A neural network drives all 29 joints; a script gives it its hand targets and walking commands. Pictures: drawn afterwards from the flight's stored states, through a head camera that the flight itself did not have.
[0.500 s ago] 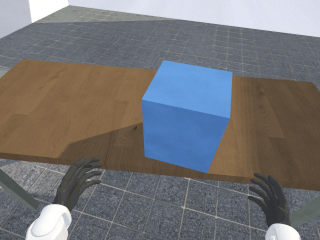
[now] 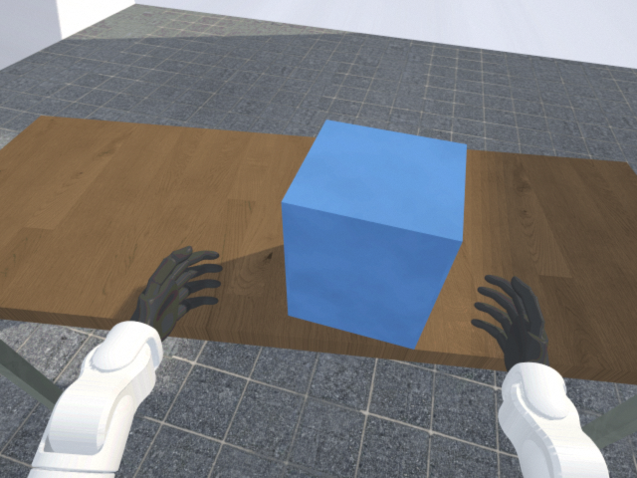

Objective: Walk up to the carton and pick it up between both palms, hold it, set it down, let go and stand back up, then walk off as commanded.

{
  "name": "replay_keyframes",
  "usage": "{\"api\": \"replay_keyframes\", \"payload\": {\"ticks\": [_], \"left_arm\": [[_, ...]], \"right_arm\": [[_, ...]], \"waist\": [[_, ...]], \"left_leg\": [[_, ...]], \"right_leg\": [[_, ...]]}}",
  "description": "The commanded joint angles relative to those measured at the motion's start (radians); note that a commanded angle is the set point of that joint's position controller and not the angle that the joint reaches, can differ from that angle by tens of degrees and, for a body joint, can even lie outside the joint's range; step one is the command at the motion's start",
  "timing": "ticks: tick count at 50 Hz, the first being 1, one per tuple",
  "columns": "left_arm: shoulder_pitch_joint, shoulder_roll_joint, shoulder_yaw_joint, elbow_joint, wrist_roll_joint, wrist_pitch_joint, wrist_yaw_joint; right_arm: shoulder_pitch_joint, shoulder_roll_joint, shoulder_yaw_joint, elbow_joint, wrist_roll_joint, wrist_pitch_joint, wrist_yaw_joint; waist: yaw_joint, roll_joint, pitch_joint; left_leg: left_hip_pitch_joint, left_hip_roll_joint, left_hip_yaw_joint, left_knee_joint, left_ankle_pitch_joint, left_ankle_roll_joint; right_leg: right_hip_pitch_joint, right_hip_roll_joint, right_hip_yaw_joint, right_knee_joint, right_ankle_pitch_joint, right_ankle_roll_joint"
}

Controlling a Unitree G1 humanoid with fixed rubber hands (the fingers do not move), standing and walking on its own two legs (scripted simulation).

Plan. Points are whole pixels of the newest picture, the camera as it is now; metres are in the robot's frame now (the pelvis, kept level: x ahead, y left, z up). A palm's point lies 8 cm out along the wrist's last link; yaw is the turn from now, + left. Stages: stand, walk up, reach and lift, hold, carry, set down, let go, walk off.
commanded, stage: reach and lift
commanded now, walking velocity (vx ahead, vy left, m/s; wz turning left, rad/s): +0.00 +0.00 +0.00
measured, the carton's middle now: (370, 236) +0.46 -0.07 +0.05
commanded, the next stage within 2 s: none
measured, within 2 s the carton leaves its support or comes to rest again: neither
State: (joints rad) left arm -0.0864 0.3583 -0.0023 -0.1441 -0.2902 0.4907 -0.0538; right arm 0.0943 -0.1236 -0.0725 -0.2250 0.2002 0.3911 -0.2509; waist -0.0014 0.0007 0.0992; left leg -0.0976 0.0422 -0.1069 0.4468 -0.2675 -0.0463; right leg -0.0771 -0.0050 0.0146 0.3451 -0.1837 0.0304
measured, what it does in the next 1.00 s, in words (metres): stands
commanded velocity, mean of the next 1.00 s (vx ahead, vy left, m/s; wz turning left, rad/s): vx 0.00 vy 0.00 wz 0.00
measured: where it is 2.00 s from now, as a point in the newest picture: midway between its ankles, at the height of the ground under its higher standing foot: outside the picture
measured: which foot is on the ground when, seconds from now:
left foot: down 0.00-1.00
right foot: down 0.00-1.00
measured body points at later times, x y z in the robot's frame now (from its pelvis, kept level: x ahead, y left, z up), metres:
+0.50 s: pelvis +0.00 +0.00 +0.00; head +0.01 +0.01 +0.45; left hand +0.38 +0.18 +0.14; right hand +0.33 -0.21 +0.11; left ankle -0.01 +0.15 -0.74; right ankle +0.01 -0.15 -0.74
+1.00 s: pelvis +0.00 +0.00 +0.00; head +0.00 +0.01 +0.45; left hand +0.44 +0.16 +0.18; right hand +0.38 -0.22 +0.15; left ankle -0.01 +0.15 -0.74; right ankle +0.01 -0.15 -0.74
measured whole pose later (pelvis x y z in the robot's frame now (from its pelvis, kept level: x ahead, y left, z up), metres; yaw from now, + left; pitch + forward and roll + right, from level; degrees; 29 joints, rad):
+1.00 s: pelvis +0.00 +0.00 +0.00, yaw +0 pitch -4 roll -2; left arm -0.85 0.38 0.00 0.64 -0.27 0.51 -0.05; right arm -0.66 -0.19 -0.10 0.51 0.23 0.37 -0.23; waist -0.09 -0.01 0.06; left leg -0.11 0.04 -0.11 0.45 -0.27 -0.05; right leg -0.09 -0.01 0.01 0.35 -0.18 0.03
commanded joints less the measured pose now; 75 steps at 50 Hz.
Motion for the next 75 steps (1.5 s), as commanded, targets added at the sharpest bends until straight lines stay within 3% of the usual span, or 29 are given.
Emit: {"api": "replay_keyframes", "payload": {"ticks": [1, 9, 20, 32, 41, 53, 67, 75], "left_arm": [[-0.379, 0.147, 0.114, -0.112, 0.007, 0.013, -0.005], [-0.539, 0.164, 0.128, -0.022, 0.022, 0.065, -0.008], [-0.748, 0.202, 0.128, 0.101, 0.034, 0.074, 0.0], [-0.999, 0.227, 0.114, 0.309, 0.04, 0.062, 0.007], [-1.161, 0.242, 0.069, 0.488, 0.03, -0.001, 0.012], [-1.421, 0.227, -0.049, 0.817, 0.007, -0.122, 0.03], [-1.64, 0.193, -0.139, 1.165, -0.024, -0.236, 0.052], [-1.623, 0.168, -0.148, 1.29, -0.02, -0.301, 0.045]], "right_arm": [[-0.365, -0.18, -0.13, -0.111, 0.03, -0.027, -0.008], [-0.521, -0.204, -0.14, -0.026, 0.034, -0.02, -0.018], [-0.73, -0.242, -0.16, 0.127, 0.047, -0.022, -0.016], [-0.99, -0.285, -0.167, 0.302, 0.061, -0.03, -0.002], [-1.172, -0.294, -0.162, 0.447, 0.059, -0.056, 0.012], [-1.434, -0.304, -0.178, 0.774, 0.025, -0.114, 0.034], [-1.678, -0.334, -0.133, 1.069, 0.015, -0.208, 0.032], [-1.672, -0.312, -0.093, 1.182, 0.018, -0.247, 0.032]], "waist": [[-0.099, 0.05, -0.286], [-0.129, 0.033, -0.322], [-0.159, 0.03, -0.392], [-0.183, 0.03, -0.464], [-0.203, 0.018, -0.533], [-0.237, 0.055, -0.569], [-0.246, 0.06, -0.701], [-0.249, 0.046, -0.71]], "left_leg": [[-0.025, -0.039, 0.161, -0.155, 0.206, -0.003], [-0.023, -0.047, 0.164, -0.141, 0.249, 0.0], [-0.021, -0.052, 0.155, -0.117, 0.297, -0.003], [-0.05, -0.054, 0.146, -0.111, 0.274, 0.0], [-0.063, -0.054, 0.136, -0.099, 0.28, 0.001], [-0.05, -0.045, 0.115, -0.076, 0.241, -0.013], [0.009, -0.043, 0.111, -0.003, 0.405, -0.047], [0.016, -0.046, 0.111, 0.008, 0.453, -0.05]], "right_leg": [[0.153, 0.029, 0.009, -0.032, 0.275, -0.018], [0.186, 0.035, 0.002, -0.019, 0.354, -0.007], [0.206, 0.047, -0.006, -0.003, 0.438, -0.003], [0.185, 0.052, -0.019, 0.006, 0.458, -0.004], [0.175, 0.055, -0.029, 0.015, 0.496, -0.003], [0.043, 0.068, -0.059, 0.004, 0.426, -0.017], [-0.042, 0.088, -0.089, 0.007, 0.545, -0.024], [-0.053, 0.083, -0.095, 0.006, 0.608, -0.023]]}}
